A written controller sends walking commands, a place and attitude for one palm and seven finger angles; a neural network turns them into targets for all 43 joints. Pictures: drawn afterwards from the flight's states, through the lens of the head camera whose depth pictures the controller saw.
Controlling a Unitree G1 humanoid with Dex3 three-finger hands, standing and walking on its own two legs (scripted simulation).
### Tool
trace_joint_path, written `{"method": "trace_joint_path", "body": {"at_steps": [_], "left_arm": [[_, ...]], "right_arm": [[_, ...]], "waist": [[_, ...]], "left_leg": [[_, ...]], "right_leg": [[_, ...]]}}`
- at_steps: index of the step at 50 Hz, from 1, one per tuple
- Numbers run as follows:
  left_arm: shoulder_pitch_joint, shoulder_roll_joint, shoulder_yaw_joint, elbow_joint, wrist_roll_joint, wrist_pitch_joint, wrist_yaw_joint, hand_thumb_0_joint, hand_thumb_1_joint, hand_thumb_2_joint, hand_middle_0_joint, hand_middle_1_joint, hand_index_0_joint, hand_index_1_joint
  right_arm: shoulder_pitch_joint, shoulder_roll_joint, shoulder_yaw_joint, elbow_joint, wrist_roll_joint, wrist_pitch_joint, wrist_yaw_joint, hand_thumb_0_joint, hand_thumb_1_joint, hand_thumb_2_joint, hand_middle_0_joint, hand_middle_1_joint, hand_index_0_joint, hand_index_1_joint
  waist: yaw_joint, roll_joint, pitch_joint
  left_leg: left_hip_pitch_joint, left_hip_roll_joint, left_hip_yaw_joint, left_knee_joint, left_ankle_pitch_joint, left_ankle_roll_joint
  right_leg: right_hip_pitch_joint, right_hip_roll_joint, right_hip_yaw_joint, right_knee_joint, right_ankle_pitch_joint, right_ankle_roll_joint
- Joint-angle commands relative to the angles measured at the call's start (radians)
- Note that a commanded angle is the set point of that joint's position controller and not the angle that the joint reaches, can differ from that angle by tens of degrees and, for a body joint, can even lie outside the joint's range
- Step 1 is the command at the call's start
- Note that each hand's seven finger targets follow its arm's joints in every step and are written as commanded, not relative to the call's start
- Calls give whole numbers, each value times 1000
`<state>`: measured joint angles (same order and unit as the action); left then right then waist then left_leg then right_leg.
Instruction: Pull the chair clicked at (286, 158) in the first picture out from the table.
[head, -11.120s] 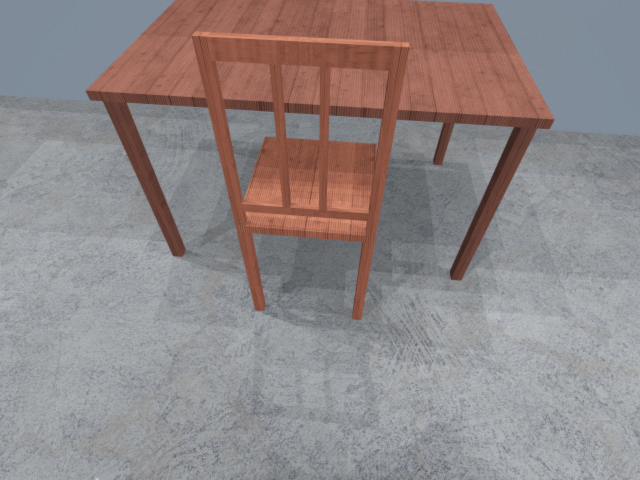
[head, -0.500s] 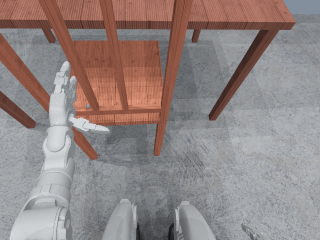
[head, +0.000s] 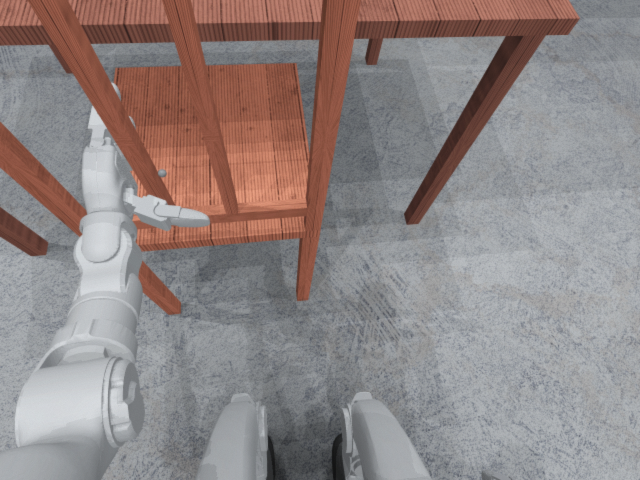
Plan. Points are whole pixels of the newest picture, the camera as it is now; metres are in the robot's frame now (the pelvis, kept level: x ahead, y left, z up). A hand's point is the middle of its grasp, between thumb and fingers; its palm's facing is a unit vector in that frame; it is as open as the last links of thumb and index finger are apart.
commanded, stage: push the fingers through the gap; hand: left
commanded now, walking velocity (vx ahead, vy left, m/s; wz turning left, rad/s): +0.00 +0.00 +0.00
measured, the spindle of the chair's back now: (124, 132) +0.50 +0.20 +0.08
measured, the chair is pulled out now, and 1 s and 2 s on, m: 0.00 0.00 0.02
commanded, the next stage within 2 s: hook a spindle and tug to test in 0.34 s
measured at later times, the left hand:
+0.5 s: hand (150, 180) +0.47 +0.19 +0.03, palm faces +0.10 -1.00 -0.01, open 16.9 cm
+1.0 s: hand (160, 175) +0.48 +0.18 +0.03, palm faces +0.10 -1.00 -0.01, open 11.8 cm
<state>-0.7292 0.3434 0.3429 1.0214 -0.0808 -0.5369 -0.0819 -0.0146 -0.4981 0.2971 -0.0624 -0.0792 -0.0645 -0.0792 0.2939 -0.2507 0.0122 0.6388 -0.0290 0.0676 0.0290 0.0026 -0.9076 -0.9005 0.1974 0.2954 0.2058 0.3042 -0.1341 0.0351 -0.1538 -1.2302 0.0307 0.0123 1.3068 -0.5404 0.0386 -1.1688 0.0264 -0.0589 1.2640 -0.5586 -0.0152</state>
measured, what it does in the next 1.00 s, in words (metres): stands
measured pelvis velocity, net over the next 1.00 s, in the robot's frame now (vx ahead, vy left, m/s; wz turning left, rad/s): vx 0.00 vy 0.01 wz -0.01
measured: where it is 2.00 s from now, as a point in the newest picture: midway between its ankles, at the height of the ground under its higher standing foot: outside the picture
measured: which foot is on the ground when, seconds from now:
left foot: down 0.00-1.00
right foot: down 0.00-1.00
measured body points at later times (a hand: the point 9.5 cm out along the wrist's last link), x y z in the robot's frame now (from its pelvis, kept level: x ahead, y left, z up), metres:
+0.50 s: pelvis +0.00 +0.00 +0.00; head +0.14 +0.03 +0.43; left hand +0.46 +0.24 +0.03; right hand +0.06 -0.26 -0.11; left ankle +0.03 +0.10 -0.61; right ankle +0.02 -0.12 -0.61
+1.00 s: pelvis +0.00 +0.01 +0.00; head +0.15 +0.03 +0.43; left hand +0.47 +0.23 +0.03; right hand +0.05 -0.25 -0.12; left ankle +0.03 +0.10 -0.61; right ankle +0.02 -0.12 -0.61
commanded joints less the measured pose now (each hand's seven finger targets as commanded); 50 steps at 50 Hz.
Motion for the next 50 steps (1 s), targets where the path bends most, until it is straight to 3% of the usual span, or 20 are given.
{"method": "trace_joint_path", "body": {"at_steps": [1, 2, 4, 7, 9, 11, 16, 18, 20, 22, 26, 27, 28, 30, 34, 37, 44, 47, 49, 50], "left_arm": [[-313, 220, 45, -206, -10, -73, -9, 0, -500, 300, -60, -80, -60, -80], [-290, 233, 60, -204, -8, -71, -10, 0, -500, 300, -60, -80, -60, -80], [-312, 182, 14, -222, -10, -70, -19, 0, -500, 300, -60, -80, -60, -80], [-303, 222, 49, -239, -19, -70, -18, 0, -500, 300, -60, -80, -60, -80], [-354, 189, 12, -244, -19, -76, -20, 0, -500, 300, -60, -80, -60, -80], [-334, 230, 47, -232, -17, -81, -18, 0, -500, 300, -60, -80, -60, -80], [-331, 201, 18, -247, -20, -90, -34, 0, -500, 300, -60, -80, -60, -80], [-297, 207, 24, -231, -23, -81, -38, 0, -500, 300, -60, -80, -60, -80], [-303, 170, -3, -236, -27, -74, -38, 0, -500, 300, -60, -80, -60, -80], [-299, 195, 19, -233, -30, -69, -33, 0, -500, 300, -60, -80, -60, -80], [-309, 172, -1, -269, -27, -84, -22, 0, -500, 300, -130, -299, -130, -299], [-303, 155, -9, -242, -26, -82, -20, 0, -500, 300, -148, -354, -148, -354], [-313, 179, 4, -241, -22, -85, -17, 0, -500, 300, -166, -409, -166, -409], [-315, 164, -7, -231, -17, -91, -17, 0, -500, 300, -201, -518, -201, -518], [-372, 143, -31, -235, -14, -96, -10, 0, -500, 300, -271, -738, -271, -738], [-366, 172, 0, -219, -10, -90, 2, 0, -500, 300, -324, -902, -324, -902], [-369, 180, 10, -201, -4, -84, 12, 0, -108, 468, -447, -1286, -447, -1286], [-349, 176, 12, -212, -6, -84, 9, 0, 60, 540, -500, -1450, -500, -1450], [-348, 195, 24, -218, -7, -85, 10, 0, 172, 588, -500, -1450, -500, -1450], [-344, 184, 15, -239, -5, -87, 9, 0, 228, 612, -500, -1450, -500, -1450]], "right_arm": [[135, -168, -61, -75, -4, -9, -3, 0, -900, -900, 200, 300, 200, 300], [139, -169, -62, -79, -4, -4, -3, 0, -900, -900, 200, 300, 200, 300], [138, -165, -63, -84, -1, -1, -1, 0, -900, -900, 200, 300, 200, 300], [138, -169, -65, -82, 0, 2, -3, 0, -900, -900, 200, 300, 200, 300], [137, -167, -62, -74, 0, -1, -5, 0, -900, -900, 200, 300, 200, 300], [139, -172, -64, -68, -1, -2, -8, 0, -900, -900, 200, 300, 200, 300], [132, -170, -66, -64, -1, -6, -7, 0, -900, -900, 200, 300, 200, 300], [131, -173, -66, -67, 1, -3, -7, 0, -900, -900, 200, 300, 200, 300], [127, -172, -66, -68, 2, -2, -5, 0, -900, -900, 200, 300, 200, 300], [127, -175, -66, -66, 2, 1, -6, 0, -900, -900, 200, 300, 200, 300], [117, -170, -66, -74, 2, -2, -4, 0, -900, -900, 200, 300, 200, 300], [117, -167, -66, -70, 2, -2, -2, 0, -900, -900, 200, 300, 200, 300], [117, -172, -66, -69, 0, -1, -3, 0, -900, -900, 200, 300, 200, 300], [115, -171, -65, -71, 0, -3, -3, 0, -900, -900, 200, 300, 200, 300], [120, -172, -66, -67, -1, -4, -5, 0, -900, -900, 200, 300, 200, 300], [121, -176, -66, -64, -5, -1, -5, 0, -900, -900, 200, 300, 200, 300], [129, -174, -62, -74, -7, 7, -3, 0, -900, -900, 200, 300, 200, 300], [126, -170, -63, -77, -7, 9, -1, 0, -900, -900, 200, 300, 200, 300], [135, -173, -62, -77, -6, 10, -2, 0, -900, -900, 200, 300, 200, 300], [131, -170, -62, -81, -7, 10, -1, 0, -900, -900, 200, 300, 200, 300]], "waist": [[2, 65, -523], [6, 46, -525], [-11, 70, -516], [0, 56, -517], [-26, 60, -489], [-13, 62, -501], [-13, 104, -511], [-5, 88, -508], [-13, 103, -500], [-10, 77, -489], [-9, 103, -505], [-16, 75, -483], [-14, 77, -468], [-12, 92, -470], [-29, 100, -470], [-19, 91, -496], [-25, 70, -492], [-14, 81, -512], [-15, 69, -508], [-7, 99, -526]], "left_leg": [[420, -12, -64, -134, 409, -13], [408, -12, -61, -135, 410, -11], [433, -9, -66, -140, 412, -11], [420, -10, -60, -140, 393, -11], [414, -10, -64, -141, 369, -9], [421, -10, -62, -136, 376, -10], [467, -8, -69, -140, 405, -16], [462, -8, -70, -146, 403, -17], [494, -4, -78, -149, 422, -20], [469, -6, -75, -149, 405, -17], [497, -6, -79, -150, 416, -20], [480, -7, -76, -150, 396, -19], [462, -7, -77, -151, 378, -19], [481, -6, -82, -156, 373, -22], [510, 0, -99, -160, 371, -25], [503, -2, -97, -151, 376, -24], [478, -2, -95, -150, 373, -21], [472, -5, -84, -146, 378, -21], [466, -4, -89, -149, 384, -20], [487, -4, -86, -150, 407, -23]], "right_leg": [[227, 8, 39, -159, 363, -12], [245, 10, 41, -160, 374, -12], [214, 9, 36, -160, 365, -12], [236, 10, 41, -171, 356, -10], [211, 11, 39, -173, 336, -9], [219, 11, 43, -175, 341, -10], [196, 11, 35, -172, 346, -13], [205, 12, 33, -174, 342, -15], [169, 11, 23, -172, 339, -16], [189, 11, 26, -179, 335, -14], [173, 12, 25, -173, 331, -16], [174, 13, 23, -180, 322, -14], [175, 12, 25, -179, 308, -15], [149, 11, 21, -175, 289, -17], [108, 11, 12, -169, 266, -19], [121, 11, 16, -167, 272, -18], [134, 13, 17, -163, 280, -17], [157, 13, 23, -166, 293, -15], [166, 15, 22, -160, 300, -16], [165, 13, 22, -159, 315, -17]]}}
